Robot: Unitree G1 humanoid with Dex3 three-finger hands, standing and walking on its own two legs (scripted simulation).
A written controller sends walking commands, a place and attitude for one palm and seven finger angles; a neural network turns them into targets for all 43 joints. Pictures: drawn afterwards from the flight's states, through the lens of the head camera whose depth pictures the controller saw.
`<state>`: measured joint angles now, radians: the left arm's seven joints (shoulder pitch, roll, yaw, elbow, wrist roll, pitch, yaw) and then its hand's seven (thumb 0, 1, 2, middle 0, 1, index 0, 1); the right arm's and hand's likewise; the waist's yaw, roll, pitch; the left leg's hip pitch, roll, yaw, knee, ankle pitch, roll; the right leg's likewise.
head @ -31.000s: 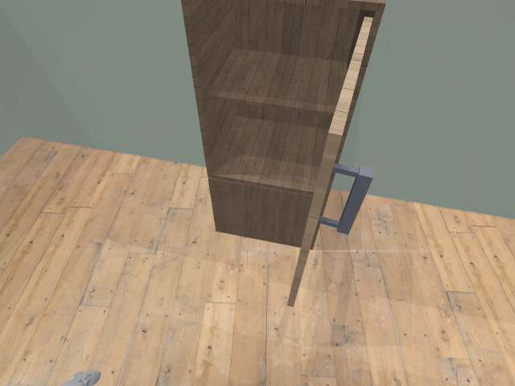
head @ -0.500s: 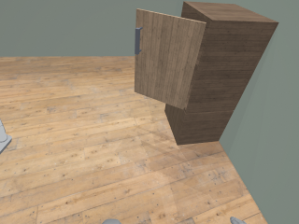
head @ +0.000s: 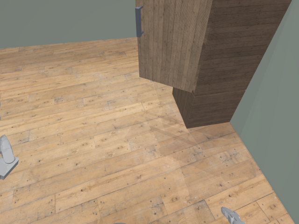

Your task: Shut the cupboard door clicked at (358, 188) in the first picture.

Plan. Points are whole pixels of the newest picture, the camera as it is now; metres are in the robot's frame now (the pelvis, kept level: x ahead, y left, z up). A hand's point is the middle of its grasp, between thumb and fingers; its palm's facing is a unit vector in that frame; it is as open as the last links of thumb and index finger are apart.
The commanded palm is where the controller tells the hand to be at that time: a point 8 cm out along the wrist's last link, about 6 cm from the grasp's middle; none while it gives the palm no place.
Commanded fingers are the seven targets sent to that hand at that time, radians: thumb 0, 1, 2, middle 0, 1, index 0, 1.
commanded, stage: stop stepping back and stand still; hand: left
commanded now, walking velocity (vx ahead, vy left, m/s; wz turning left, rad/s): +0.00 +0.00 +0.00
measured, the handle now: (140, 21) +1.14 +0.13 +0.06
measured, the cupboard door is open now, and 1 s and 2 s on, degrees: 53 53 53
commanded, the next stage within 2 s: let the arm hang, fingers relaxed in 0.46 s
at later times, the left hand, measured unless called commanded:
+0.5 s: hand (35, 140) +0.24 +0.26 +0.16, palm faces +0.37 -0.79 -0.49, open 7.4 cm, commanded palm +0.18 +0.30 +0.19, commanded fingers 0.00 0.90 0.90 -0.20 -0.30 -0.20 -0.30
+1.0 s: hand out of the picture +0.01 +0.20 -0.17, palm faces +0.04 -0.98 -0.21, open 7.0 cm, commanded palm none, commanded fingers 0.00 0.90 0.90 -0.20 -0.30 -0.20 -0.30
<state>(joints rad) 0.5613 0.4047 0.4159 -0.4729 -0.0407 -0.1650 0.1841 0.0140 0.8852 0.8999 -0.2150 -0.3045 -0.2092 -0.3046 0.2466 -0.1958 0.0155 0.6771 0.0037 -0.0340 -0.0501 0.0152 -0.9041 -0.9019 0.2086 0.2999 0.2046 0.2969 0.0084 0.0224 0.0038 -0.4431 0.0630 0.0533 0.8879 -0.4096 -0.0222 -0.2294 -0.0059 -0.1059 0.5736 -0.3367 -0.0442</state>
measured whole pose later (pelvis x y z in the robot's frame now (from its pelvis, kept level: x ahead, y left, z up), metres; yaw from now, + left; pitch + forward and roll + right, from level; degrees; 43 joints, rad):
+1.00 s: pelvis +0.01 +0.01 +0.01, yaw +2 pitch -1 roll -1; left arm 0.30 0.21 0.01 1.02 0.00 0.03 0.02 -0.02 0.99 0.90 -0.21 -0.30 -0.20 -0.30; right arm 0.29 -0.18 0.03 1.04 -0.02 0.04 -0.01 0.01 -0.91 -0.90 0.20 0.30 0.20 0.30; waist -0.01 -0.01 0.06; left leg -0.28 0.02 0.07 0.46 -0.17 0.02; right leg -0.14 -0.01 -0.12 0.43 -0.28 -0.02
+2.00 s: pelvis +0.02 +0.03 +0.01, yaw +0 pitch -1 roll +0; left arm 0.32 0.15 0.01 1.15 0.01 0.00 0.03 0.01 0.91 0.90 -0.20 -0.30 -0.20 -0.30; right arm 0.29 -0.15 0.00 1.13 -0.01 0.01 -0.03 0.01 -0.91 -0.90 0.20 0.30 0.20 0.30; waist -0.02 0.01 0.04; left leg -0.21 0.00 0.12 0.39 -0.16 0.05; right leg -0.10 -0.03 -0.07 0.39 -0.26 0.01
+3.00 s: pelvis +0.07 +0.05 +0.01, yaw +20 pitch +2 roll -1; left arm 0.15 0.23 0.07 0.91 0.03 0.01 -0.02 0.01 0.91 0.90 -0.20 -0.30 -0.20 -0.30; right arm 0.34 -0.20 -0.04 0.98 -0.02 -0.01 0.00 0.01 -0.91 -0.90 0.20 0.30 0.20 0.30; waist -0.05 0.01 0.05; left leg -0.26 -0.05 -0.03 0.41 -0.19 0.07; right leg -0.55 -0.08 0.00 0.97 -0.27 0.07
